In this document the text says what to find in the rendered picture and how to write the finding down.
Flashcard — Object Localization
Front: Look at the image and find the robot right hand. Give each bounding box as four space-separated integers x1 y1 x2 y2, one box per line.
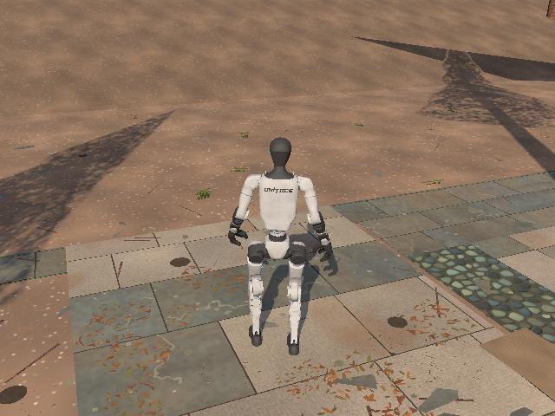
312 242 333 262

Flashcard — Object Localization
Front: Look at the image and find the robot left upper arm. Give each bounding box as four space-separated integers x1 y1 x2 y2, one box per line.
235 174 262 220

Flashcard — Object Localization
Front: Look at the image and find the robot right upper arm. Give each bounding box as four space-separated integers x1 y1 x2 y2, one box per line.
297 176 321 225

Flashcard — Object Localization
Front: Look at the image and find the humanoid robot head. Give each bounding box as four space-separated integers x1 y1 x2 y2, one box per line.
264 137 294 179

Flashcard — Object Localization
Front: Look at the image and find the robot right forearm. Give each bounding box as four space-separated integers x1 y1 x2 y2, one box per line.
312 211 330 245

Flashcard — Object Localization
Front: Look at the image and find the left robot shin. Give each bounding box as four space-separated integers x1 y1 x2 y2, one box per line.
248 281 262 335

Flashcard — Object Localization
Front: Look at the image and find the robot left hand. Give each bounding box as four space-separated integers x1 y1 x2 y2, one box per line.
228 230 248 246

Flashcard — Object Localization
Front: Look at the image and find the robot left forearm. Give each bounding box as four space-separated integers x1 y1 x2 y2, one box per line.
229 207 244 233

